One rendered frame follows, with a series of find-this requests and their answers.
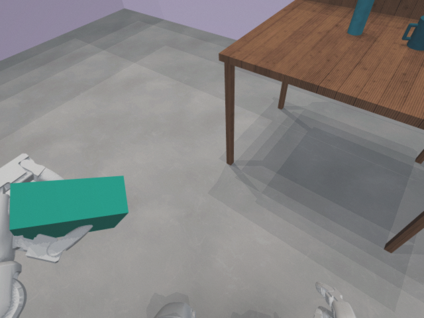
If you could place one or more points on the robot left thigh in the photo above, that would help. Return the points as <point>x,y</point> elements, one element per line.
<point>176,310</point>

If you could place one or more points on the right robot hand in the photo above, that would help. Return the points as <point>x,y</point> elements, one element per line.
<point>340,308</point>

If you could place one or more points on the sponge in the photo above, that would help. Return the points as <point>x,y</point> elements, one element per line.
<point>54,208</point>

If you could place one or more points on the table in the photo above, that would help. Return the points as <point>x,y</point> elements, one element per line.
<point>306,44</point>

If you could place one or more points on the left robot forearm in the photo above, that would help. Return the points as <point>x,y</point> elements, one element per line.
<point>13,295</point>

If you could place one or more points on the left robot hand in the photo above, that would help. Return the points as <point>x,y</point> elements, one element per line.
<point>42,247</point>

